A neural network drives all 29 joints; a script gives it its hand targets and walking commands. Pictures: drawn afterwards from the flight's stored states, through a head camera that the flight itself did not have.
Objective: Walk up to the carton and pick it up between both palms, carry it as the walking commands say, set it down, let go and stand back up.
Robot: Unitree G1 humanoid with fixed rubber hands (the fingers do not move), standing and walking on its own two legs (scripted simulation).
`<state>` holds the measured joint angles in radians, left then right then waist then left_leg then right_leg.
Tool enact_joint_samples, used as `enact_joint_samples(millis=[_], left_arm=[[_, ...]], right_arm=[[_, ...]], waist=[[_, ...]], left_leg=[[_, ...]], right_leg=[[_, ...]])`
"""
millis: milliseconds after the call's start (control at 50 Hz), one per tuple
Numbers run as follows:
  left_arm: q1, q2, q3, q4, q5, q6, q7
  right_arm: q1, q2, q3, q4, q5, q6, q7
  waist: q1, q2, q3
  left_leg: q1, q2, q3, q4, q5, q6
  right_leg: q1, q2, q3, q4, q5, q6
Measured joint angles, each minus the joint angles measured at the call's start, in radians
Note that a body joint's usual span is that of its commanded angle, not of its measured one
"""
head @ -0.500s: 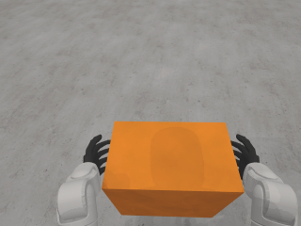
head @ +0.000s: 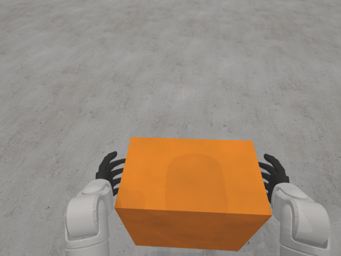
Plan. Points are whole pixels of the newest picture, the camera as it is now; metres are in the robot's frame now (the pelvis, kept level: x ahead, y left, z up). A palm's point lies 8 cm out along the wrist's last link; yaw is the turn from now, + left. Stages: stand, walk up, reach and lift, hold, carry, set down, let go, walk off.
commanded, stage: carry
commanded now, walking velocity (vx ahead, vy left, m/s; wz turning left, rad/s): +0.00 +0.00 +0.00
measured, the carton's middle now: (188, 198) +0.27 +0.00 +0.00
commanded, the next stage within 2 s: none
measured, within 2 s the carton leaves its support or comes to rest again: neither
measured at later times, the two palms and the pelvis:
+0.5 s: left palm (107, 194) +0.23 +0.16 +0.09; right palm (288, 198) +0.23 -0.19 +0.09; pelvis -0.02 -0.01 +0.00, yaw +0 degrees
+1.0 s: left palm (112, 203) +0.21 +0.15 +0.09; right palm (299, 208) +0.21 -0.21 +0.08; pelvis -0.04 -0.02 +0.00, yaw +0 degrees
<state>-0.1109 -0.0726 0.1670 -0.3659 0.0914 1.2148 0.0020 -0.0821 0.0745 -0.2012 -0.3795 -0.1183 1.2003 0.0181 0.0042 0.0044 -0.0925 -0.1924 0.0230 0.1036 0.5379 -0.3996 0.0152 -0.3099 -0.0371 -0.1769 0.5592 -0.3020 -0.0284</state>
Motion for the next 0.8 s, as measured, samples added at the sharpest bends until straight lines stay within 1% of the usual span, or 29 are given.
enact_joint_samples(millis=[220, 800], left_arm=[[0.001, -0.004, 0.003, 0.002, 0.002, 0.002, 0.0], [-0.008, -0.008, 0.009, 0.024, 0.006, -0.004, 0.001]], right_arm=[[-0.007, -0.003, 0.001, 0.005, -0.001, 0.007, 0.0], [-0.019, -0.009, 0.001, 0.028, -0.001, 0.007, -0.001]], waist=[[0.0, 0.002, 0.002], [-0.002, 0.001, -0.009]], left_leg=[[0.002, 0.003, 0.0, -0.006, 0.013, -0.003], [-0.034, 0.018, -0.004, -0.025, 0.07, -0.021]], right_leg=[[0.004, 0.004, -0.001, -0.012, 0.015, -0.006], [-0.018, 0.021, -0.01, -0.057, 0.078, -0.036]])
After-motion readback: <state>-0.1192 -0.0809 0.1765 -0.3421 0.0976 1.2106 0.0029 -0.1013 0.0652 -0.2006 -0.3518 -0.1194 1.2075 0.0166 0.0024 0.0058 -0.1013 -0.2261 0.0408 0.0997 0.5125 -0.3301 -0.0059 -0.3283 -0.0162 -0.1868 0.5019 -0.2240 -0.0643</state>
